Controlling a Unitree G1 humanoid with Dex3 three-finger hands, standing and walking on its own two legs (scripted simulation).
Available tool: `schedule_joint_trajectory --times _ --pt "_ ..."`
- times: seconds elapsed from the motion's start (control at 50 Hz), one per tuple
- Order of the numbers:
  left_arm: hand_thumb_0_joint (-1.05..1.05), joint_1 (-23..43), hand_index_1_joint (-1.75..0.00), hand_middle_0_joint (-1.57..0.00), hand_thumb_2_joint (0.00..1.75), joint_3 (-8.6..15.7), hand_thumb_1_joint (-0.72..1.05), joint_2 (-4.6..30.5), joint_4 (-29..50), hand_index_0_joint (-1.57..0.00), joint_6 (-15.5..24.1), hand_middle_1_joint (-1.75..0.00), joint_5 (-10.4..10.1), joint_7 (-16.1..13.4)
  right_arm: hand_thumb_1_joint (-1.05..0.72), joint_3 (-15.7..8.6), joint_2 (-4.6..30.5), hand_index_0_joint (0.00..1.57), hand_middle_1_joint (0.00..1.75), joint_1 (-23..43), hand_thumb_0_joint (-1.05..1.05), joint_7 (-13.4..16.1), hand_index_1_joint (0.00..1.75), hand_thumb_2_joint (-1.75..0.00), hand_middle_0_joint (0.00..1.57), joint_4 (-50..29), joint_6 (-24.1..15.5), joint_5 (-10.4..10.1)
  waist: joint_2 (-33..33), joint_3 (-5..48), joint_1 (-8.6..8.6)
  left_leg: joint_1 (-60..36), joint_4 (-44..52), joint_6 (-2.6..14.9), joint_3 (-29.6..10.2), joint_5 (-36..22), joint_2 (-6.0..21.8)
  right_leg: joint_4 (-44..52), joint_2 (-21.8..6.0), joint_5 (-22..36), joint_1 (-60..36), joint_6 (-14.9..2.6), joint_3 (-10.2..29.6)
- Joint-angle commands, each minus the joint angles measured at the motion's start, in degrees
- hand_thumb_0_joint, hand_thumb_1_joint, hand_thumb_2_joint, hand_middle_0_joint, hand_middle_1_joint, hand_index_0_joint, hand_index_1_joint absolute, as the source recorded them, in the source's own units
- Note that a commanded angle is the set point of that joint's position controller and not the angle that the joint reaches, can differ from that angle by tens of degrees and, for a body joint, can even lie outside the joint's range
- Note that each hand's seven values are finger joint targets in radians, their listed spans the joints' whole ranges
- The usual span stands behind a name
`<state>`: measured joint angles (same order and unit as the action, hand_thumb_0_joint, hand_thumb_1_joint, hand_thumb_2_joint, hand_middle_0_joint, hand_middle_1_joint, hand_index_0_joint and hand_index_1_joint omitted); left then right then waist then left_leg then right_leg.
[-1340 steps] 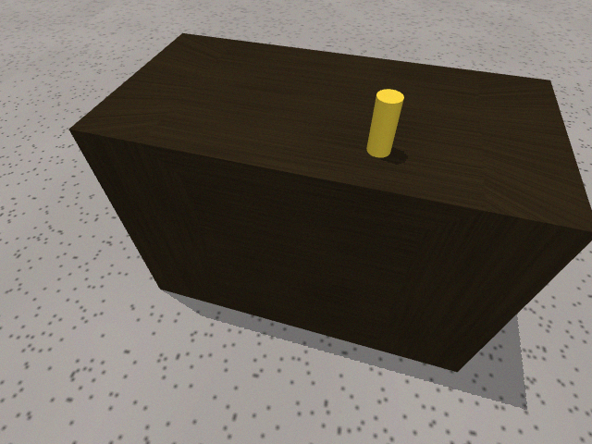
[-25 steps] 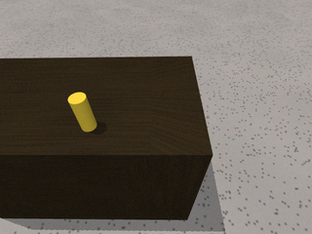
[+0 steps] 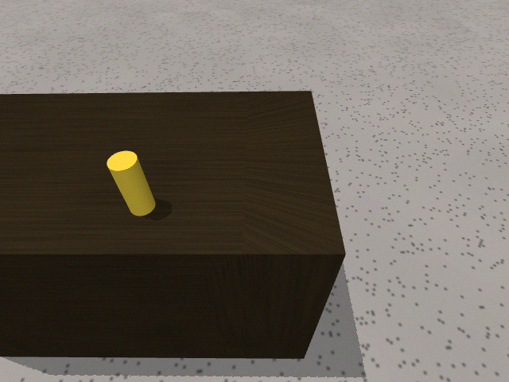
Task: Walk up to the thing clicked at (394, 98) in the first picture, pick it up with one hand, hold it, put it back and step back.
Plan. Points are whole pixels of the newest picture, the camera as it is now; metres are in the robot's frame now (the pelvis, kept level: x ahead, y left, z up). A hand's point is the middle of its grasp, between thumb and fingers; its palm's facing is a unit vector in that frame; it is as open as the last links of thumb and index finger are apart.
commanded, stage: stand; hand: left
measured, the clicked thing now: (133, 185) +0.46 +0.25 +0.03
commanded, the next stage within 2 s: none
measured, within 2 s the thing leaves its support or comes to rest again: neither
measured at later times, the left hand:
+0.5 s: hand out of the picture +0.07 +0.26 -0.15, palm faces -0.02 -0.93 -0.36, open 7.8 cm
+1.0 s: hand out of the picture +0.08 +0.26 -0.15, palm faces -0.02 -0.93 -0.36, open 7.4 cm
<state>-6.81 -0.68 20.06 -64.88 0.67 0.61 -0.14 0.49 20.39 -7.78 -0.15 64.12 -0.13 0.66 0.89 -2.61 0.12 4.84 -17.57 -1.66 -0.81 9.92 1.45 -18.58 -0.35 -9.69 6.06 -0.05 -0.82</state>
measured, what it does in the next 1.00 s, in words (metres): stands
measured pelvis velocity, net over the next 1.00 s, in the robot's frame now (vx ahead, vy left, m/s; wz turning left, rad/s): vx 0.01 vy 0.00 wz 0.00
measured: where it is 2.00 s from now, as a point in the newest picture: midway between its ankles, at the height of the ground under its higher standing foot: outside the picture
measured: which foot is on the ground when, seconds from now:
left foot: down 0.00-1.00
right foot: down 0.00-1.00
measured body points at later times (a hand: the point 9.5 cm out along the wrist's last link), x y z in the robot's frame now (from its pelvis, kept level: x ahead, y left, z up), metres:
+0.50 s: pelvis +0.00 +0.00 +0.00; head +0.01 -0.01 +0.45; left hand +0.07 +0.30 -0.13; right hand +0.07 -0.30 -0.14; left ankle +0.00 +0.14 -0.75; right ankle +0.01 -0.12 -0.75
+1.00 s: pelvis +0.01 +0.00 +0.00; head +0.01 +0.00 +0.45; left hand +0.08 +0.30 -0.13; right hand +0.08 -0.30 -0.14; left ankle +0.00 +0.14 -0.75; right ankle +0.01 -0.12 -0.75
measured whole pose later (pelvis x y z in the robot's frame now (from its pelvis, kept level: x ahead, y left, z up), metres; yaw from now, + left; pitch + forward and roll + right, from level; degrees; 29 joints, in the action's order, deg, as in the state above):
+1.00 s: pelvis +0.01 +0.00 +0.00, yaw +0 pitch -2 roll +0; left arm -6.9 -0.4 20.1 -64.4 0.7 0.6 -0.1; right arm 0.3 20.1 -7.5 -0.2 63.9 -0.2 0.6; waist 0.6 -2.9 0.2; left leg 4.6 -17.2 -1.6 -0.9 10.3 1.5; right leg -17.9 -0.3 -9.9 5.6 0.0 -0.9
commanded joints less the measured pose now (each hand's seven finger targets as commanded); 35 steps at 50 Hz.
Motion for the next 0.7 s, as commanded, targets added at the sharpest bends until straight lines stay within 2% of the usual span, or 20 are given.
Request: schedule_joint_trajectory --times 0.0,0.08,0.1,0.18,0.26,0.34,0.56,0.66,0.68 --pt "0.00 2.07 -0.30 -0.20 0.51 2.66 -0.12 12.87 3.36 -0.20 0.94 -0.30 -0.14 -0.51 -0.90 -2.08 11.72 0.20 0.30 1.69 0.00 0.68 0.30 -0.90 0.20 -3.07 -1.26 0.06 -0.75 2.11 -0.14 1.60 3.75 2.30 -4.82 -3.67 5.56 3.21 -6.73 4.64 0.10 -1.28 5.87" --pt "0.00 2.00 -0.30 -0.20 0.83 2.62 0.20 12.78 3.45 -0.20 1.00 -0.30 -0.02 -0.43 -0.90 -2.17 11.91 0.20 0.30 2.24 0.00 0.72 0.30 -0.90 0.20 -3.21 -1.31 0.04 -0.43 2.14 0.08 1.38 3.42 2.35 -4.95 -3.48 5.71 3.39 -6.74 3.79 0.18 -1.22 5.76" --pt "0.00 2.31 -0.30 -0.20 0.90 2.74 0.28 12.94 3.60 -0.20 1.05 -0.30 0.02 -0.50 -0.90 -2.32 12.00 0.20 0.30 2.23 0.00 0.73 0.30 -0.90 0.20 -3.49 -1.32 0.04 -0.80 3.14 -0.12 1.07 2.95 2.41 -4.69 -4.45 5.76 3.23 -6.98 5.09 -0.56 -1.34 5.91" --pt "0.00 2.16 -0.30 -0.20 0.90 2.69 0.60 12.93 3.75 -0.20 1.22 -0.30 -0.08 -0.41 -0.90 -2.23 12.00 0.20 0.30 1.94 0.00 0.76 0.30 -0.90 0.20 -3.30 -1.36 0.01 -0.90 4.07 -0.15 0.24 2.42 2.51 -4.54 -5.88 5.82 2.96 -7.23 8.24 -1.19 -1.39 6.16" --pt "0.00 2.43 -0.30 -0.20 0.90 2.70 0.90 12.81 3.92 -0.20 1.16 -0.30 -0.19 -0.49 -0.90 -2.20 12.00 0.20 0.30 1.94 0.00 0.74 0.30 -0.90 0.20 -3.35 -1.40 0.08 -0.74 3.66 -0.15 0.62 2.66 2.40 -4.54 -6.23 5.89 2.86 -7.23 8.26 -1.09 -1.38 6.03" --pt "0.00 2.27 -0.30 -0.20 0.90 2.71 0.90 12.89 3.64 -0.20 1.04 -0.30 -0.05 -0.56 -0.90 -2.30 11.89 0.20 0.30 2.03 0.00 0.78 0.30 -0.90 0.20 -3.30 -1.22 0.01 -1.10 2.94 -0.18 0.67 2.87 2.31 -4.76 -5.48 5.82 3.21 -6.85 6.04 -0.39 -1.19 5.52" --pt "0.00 2.15 -0.30 -0.20 0.90 2.73 0.90 12.70 3.90 -0.20 1.06 -0.30 -0.12 -0.49 -0.90 -2.37 11.97 0.20 0.30 2.09 0.00 0.80 0.30 -0.90 0.20 -3.27 -1.37 0.06 -0.62 3.61 -0.09 0.55 2.73 2.36 -4.59 -6.82 5.95 2.78 -7.04 7.96 -1.11 -1.37 5.70" --pt "0.00 2.01 -0.30 -0.20 0.90 2.74 0.90 12.76 3.77 -0.20 1.02 -0.30 -0.12 -0.46 -0.90 -2.34 11.84 0.20 0.30 1.89 0.00 0.75 0.30 -0.90 0.20 -3.10 -1.40 0.01 -0.70 2.65 -0.07 0.77 3.27 2.31 -4.72 -5.32 5.85 3.19 -6.98 5.99 -0.63 -1.34 5.76" --pt "0.00 2.03 -0.30 -0.20 0.90 2.69 0.90 12.57 3.91 -0.20 1.12 -0.30 -0.16 -0.45 -0.90 -2.36 12.10 0.20 0.30 2.15 0.00 0.73 0.30 -0.90 0.20 -3.12 -1.42 0.08 -0.49 3.32 0.05 0.22 2.85 2.41 -4.61 -6.41 5.98 3.19 -7.13 7.17 -0.77 -1.34 5.84"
